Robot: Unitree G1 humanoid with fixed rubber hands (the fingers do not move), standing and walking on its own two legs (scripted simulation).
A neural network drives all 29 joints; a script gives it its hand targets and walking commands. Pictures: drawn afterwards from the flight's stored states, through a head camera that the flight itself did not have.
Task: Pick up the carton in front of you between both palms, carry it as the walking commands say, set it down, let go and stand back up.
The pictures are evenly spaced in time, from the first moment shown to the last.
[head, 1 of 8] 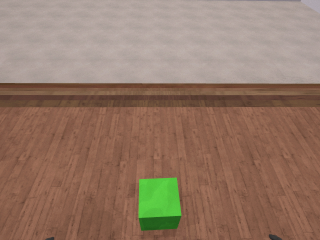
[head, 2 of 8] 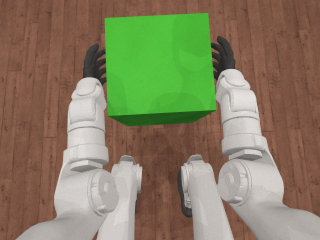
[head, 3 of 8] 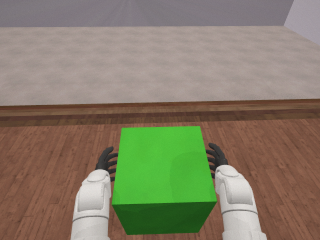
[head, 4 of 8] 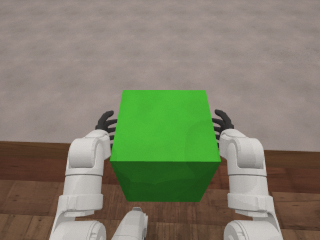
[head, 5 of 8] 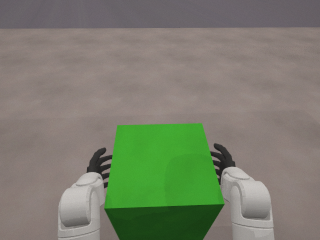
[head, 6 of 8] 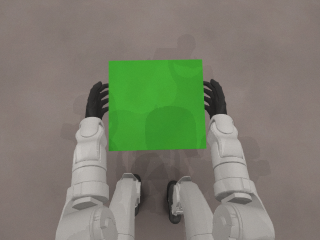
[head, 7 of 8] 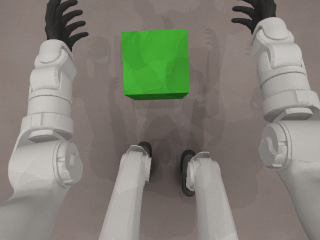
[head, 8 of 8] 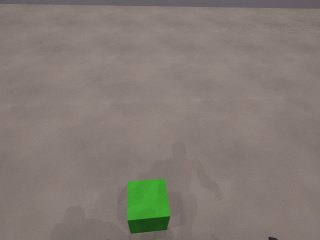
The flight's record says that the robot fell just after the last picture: no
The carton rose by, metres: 0.70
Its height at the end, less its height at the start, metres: -1.16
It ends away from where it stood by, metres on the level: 4.43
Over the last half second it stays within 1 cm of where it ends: yes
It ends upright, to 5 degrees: yes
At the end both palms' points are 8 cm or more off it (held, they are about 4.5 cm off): yes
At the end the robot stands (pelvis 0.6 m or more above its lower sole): yes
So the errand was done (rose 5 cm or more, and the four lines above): yes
